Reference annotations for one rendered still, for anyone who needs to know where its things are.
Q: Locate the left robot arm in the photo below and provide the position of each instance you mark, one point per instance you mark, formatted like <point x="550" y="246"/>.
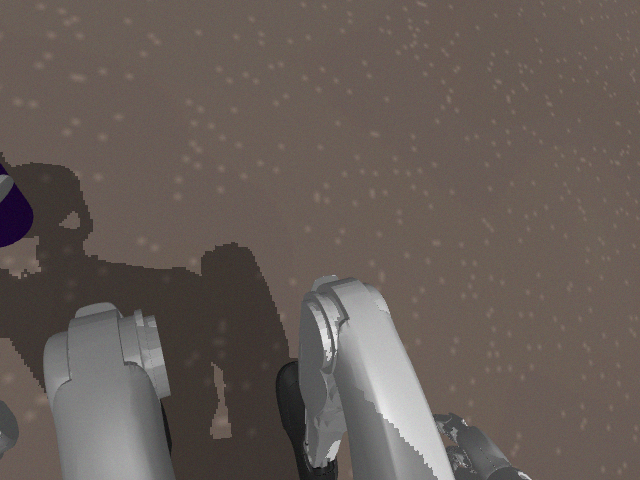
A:
<point x="9" y="431"/>

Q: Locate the right robot hand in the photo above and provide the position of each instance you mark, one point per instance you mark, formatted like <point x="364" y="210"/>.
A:
<point x="476" y="452"/>

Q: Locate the bottle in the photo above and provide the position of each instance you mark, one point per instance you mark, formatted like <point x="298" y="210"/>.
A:
<point x="16" y="215"/>

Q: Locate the right robot foot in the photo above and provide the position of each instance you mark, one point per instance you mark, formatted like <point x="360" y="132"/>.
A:
<point x="292" y="411"/>

